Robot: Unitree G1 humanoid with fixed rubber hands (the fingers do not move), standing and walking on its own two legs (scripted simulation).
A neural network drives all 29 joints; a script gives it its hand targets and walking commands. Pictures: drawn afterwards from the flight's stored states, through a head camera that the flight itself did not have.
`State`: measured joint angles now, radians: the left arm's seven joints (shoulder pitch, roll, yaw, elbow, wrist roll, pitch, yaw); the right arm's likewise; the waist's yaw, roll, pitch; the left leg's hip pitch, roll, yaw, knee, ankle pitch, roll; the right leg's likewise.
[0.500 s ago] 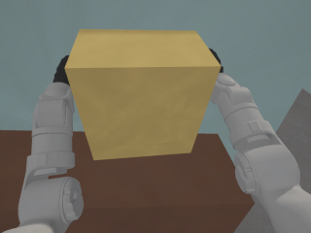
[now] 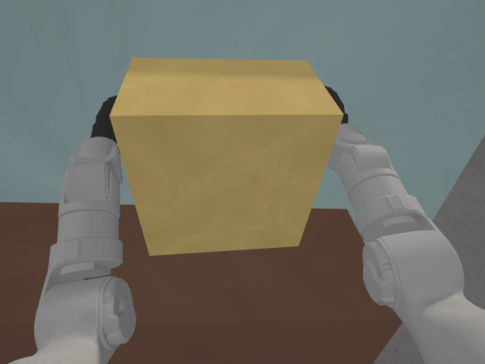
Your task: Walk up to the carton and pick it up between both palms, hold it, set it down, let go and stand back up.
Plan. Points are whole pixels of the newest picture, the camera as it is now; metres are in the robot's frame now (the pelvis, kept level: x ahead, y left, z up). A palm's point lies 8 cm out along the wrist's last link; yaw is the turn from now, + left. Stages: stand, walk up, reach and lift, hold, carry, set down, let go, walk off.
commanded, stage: set down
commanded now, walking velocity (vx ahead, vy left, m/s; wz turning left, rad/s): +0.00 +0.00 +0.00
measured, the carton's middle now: (224, 162) +0.39 +0.03 +0.22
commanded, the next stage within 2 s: none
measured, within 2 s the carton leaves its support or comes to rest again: neither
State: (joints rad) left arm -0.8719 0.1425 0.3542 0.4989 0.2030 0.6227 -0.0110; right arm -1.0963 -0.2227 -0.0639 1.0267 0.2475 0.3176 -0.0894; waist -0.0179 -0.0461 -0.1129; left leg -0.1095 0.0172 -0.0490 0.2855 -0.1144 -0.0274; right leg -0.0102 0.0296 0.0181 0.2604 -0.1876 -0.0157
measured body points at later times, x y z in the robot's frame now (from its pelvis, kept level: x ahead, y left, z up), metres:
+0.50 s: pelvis +0.00 +0.00 +0.00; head -0.05 +0.02 +0.45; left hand +0.40 +0.22 +0.22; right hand +0.44 -0.14 +0.24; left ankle +0.03 +0.14 -0.75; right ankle -0.03 -0.11 -0.75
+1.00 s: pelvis +0.00 +0.00 +0.00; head -0.03 +0.01 +0.45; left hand +0.40 +0.22 +0.19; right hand +0.45 -0.14 +0.21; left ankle +0.03 +0.13 -0.75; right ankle -0.03 -0.11 -0.75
